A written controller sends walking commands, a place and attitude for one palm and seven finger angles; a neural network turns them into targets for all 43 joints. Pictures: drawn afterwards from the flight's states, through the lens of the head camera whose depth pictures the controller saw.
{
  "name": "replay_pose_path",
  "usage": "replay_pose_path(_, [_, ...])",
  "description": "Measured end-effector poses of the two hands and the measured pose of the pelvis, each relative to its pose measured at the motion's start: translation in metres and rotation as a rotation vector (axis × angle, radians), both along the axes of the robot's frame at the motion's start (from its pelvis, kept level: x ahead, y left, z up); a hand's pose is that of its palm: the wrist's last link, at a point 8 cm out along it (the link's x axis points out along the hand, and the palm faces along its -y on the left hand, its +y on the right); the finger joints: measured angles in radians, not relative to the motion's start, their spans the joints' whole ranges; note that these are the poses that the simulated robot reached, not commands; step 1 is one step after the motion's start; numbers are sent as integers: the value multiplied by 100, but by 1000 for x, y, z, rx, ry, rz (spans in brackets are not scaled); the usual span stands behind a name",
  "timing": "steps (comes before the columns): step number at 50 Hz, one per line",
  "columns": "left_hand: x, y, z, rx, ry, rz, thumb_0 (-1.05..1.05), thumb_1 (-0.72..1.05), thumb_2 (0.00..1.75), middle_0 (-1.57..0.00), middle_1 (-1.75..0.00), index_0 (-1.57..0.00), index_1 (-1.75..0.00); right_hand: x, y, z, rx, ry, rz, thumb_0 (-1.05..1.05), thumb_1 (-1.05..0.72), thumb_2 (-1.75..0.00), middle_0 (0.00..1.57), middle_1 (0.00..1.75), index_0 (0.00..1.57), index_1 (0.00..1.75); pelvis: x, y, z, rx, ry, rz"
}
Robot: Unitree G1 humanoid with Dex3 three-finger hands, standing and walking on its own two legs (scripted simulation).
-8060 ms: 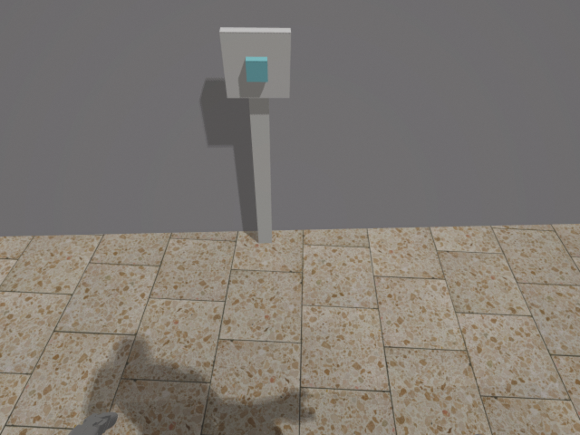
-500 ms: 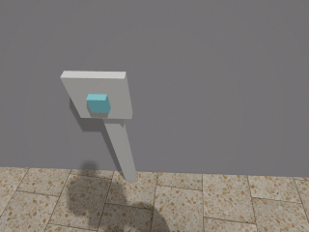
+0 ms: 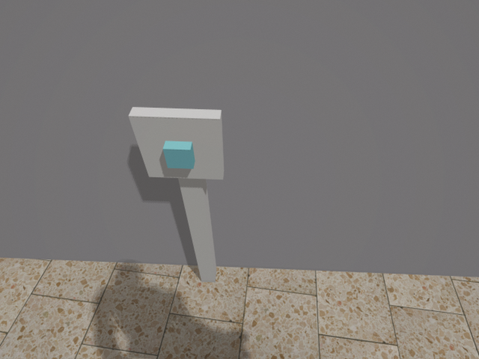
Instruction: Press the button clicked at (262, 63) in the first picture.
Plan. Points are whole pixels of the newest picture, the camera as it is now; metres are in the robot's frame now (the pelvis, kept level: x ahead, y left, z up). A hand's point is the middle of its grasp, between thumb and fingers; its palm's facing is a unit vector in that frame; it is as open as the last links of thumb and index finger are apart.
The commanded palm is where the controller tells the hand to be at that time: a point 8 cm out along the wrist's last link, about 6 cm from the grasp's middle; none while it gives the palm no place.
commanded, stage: come to a stop and stand still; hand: left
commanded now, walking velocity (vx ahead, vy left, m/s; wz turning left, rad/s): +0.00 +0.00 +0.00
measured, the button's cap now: (179, 154) +0.50 +0.17 +0.04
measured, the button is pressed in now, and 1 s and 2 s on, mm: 0 0 0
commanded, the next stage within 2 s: look again from close up in 0.52 s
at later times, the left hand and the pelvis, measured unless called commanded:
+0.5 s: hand out of the picture -0.08 +0.13 -0.17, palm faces +0.06 -0.99 -0.15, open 7.3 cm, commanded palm none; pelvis -0.03 -0.01 +0.00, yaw +1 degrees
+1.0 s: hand out of the picture -0.01 +0.16 -0.18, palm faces +0.08 -0.98 -0.17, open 7.3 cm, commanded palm none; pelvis -0.02 +0.00 -0.01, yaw +2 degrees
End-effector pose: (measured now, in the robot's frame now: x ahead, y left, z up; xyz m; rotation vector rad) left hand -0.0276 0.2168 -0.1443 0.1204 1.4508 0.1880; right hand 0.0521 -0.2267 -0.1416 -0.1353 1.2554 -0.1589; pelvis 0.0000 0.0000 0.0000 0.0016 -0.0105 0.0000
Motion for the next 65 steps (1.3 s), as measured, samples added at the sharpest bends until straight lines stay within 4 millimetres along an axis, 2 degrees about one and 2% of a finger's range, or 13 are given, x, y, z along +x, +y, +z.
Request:
replay_pose_path(7, [-33,-12,1,-22,37,1,1,91,90,-20,-30,-20,-30,-35,-6,1,-1,58,-10,-1,-94,-90,20,29,20,30,-11,-3,3,-5,-23,3])
replay_pose_path(19, [-52,-31,-1,-49,31,6,1,91,90,-20,-30,-20,-30,-105,3,-4,41,204,-45,0,-92,-90,20,29,20,30,-25,-11,3,-7,-16,11])
replay_pose_path(24, [-58,-36,-1,-50,38,11,1,91,90,-20,-30,-20,-30,-120,9,-6,62,233,-60,0,-91,-90,20,29,20,30,-26,-14,2,-8,-11,9])
replay_pose_path(29, [-59,-40,-1,-53,40,15,1,91,90,-20,-30,-20,-30,-125,14,-8,75,239,-67,0,-91,-90,20,29,20,30,-25,-17,2,-8,-8,9])
replay_pose_path(32, [-58,-42,-2,-52,37,10,1,91,90,-20,-30,-20,-30,-122,15,-8,80,235,-56,0,-91,-90,20,29,20,30,-25,-18,1,-11,-4,11])
replay_pose_path(36, [-52,-39,-9,-55,16,-7,1,91,90,-20,-30,-20,-30,-106,11,-10,64,182,-18,0,-91,-90,20,29,20,30,-27,-15,-5,-36,-6,23])
replay_pose_path(41, [-27,-26,-16,-47,-49,2,1,91,90,-20,-30,-20,-30,-86,7,-9,20,123,8,1,-92,-90,20,29,20,30,-23,-9,-9,-34,-12,37])
replay_pose_path(48, [2,-9,-12,-20,-143,1,1,92,90,-20,-30,-20,-30,-57,-3,-2,-23,63,38,2,-93,-90,20,29,20,30,-20,-3,-8,-25,-5,39])
replay_pose_path(53, [3,-2,-9,-11,-143,-7,1,92,90,-20,-30,-20,-30,-39,-7,4,-35,17,53,1,-93,-90,20,29,20,30,-20,-3,-5,-21,-2,37])
replay_pose_path(60, [-9,-2,-10,-12,-109,-10,1,92,90,-20,-30,-20,-30,-27,-10,9,-43,-8,74,0,-92,-90,20,29,20,30,-20,-5,-4,-28,-8,33])
replay_pose_path(61, [-2,0,-5,-15,-148,41,1,91,90,-20,-30,-20,-30,-23,-10,12,-47,-39,69,0,-92,-90,20,29,20,30,-22,-5,-5,-30,-11,39])
replay_pose_path(62, [14,3,9,-3,-258,78,2,91,90,-20,-30,-21,-30,-17,-11,16,-59,-104,78,1,-92,-90,21,29,20,30,-23,-6,-6,-26,-13,41])
replay_pose_path(65, [77,14,71,88,-691,99,2,92,90,-23,-32,-23,-32,8,-12,25,-68,-303,109,1,-92,-90,21,29,20,30,-27,-7,-11,-3,-3,58])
